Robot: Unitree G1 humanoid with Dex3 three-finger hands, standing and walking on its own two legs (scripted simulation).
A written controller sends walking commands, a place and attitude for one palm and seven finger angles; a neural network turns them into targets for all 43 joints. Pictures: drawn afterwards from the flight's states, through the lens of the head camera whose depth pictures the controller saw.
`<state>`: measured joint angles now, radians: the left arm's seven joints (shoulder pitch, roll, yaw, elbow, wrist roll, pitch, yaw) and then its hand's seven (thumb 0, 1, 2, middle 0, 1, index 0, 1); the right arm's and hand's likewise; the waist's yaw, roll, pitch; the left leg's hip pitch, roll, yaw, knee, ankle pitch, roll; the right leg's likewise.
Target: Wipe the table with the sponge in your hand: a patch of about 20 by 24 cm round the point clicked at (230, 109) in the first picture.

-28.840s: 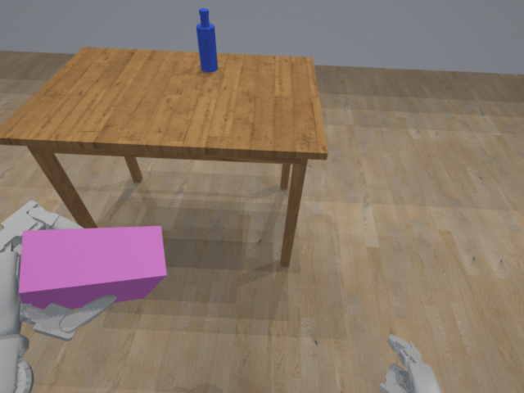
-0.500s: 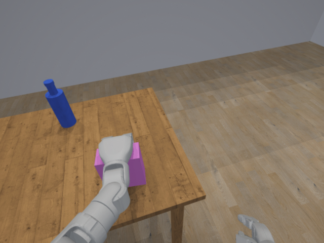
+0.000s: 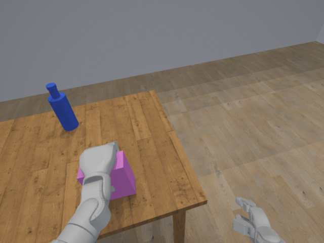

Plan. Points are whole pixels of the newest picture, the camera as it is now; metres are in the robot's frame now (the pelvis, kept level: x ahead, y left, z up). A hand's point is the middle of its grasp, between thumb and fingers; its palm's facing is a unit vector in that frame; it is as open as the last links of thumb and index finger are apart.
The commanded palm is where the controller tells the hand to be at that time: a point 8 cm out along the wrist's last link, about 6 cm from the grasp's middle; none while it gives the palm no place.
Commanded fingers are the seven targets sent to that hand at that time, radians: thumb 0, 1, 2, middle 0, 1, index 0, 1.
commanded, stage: slide back across to the middle lane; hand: left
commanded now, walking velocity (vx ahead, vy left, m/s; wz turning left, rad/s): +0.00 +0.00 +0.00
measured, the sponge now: (111, 182) +0.29 +0.19 -0.02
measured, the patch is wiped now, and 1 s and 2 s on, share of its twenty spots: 1.00 1.00 1.00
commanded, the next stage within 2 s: wipe forward along the middle lane in 0.04 s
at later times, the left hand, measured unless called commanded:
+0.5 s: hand (95, 167) +0.30 +0.23 +0.03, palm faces -0.05 -0.05 -1.00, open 10.2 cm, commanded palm +0.28 +0.23 +0.06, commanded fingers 0.00 0.10 1.30 -1.20 -1.60 -1.20 -1.60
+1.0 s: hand (95, 152) +0.36 +0.25 +0.03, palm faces -0.09 -0.01 -1.00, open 10.2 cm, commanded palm +0.34 +0.25 +0.05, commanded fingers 0.00 0.10 1.30 -1.20 -1.60 -1.20 -1.60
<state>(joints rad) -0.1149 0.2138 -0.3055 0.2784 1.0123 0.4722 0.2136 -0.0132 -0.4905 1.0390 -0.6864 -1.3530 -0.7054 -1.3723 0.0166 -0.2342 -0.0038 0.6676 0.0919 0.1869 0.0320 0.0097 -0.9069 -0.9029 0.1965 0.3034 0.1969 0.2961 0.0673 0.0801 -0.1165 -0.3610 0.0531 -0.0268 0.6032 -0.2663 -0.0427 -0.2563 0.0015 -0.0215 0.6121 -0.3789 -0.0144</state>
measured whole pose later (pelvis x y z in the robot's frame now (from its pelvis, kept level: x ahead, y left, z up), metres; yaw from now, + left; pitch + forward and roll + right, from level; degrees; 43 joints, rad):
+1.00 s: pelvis -0.03 +0.00 -0.01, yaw +0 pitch +8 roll -1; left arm -0.57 0.34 -0.13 0.86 1.03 0.29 0.23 0.00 -0.55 1.07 -0.74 -1.30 -0.76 -1.32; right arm 0.18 -0.26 -0.03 0.73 0.09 0.17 -0.04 0.01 -0.91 -0.90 0.20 0.30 0.20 0.30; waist -0.01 0.07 -0.13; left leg -0.59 0.06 -0.05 0.69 -0.25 -0.02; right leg -0.48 0.01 -0.04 0.70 -0.36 -0.01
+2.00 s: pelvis -0.03 +0.03 -0.02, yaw -2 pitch +16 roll -3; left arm -0.88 0.49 -0.03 1.16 1.07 0.26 0.23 0.00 -0.56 1.08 -0.74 -1.31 -0.76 -1.33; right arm 0.27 -0.25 -0.03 0.75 0.07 0.15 -0.01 0.00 -0.91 -0.90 0.20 0.30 0.20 0.30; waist -0.10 0.06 -0.15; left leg -0.80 0.07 -0.03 0.79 -0.28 -0.01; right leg -0.66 0.02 -0.01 0.72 -0.35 0.03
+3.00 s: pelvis +0.01 +0.04 -0.01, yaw +0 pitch +11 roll -3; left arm -0.43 0.51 0.00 0.71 1.02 0.21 0.19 0.00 -0.51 1.07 -0.69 -1.35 -0.71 -1.38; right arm 0.18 -0.26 -0.04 0.69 0.09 0.19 0.00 0.01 -0.91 -0.90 0.20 0.30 0.20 0.30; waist -0.02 0.06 -0.13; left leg -0.57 0.04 -0.03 0.70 -0.31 0.00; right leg -0.41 -0.01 -0.02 0.58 -0.36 0.03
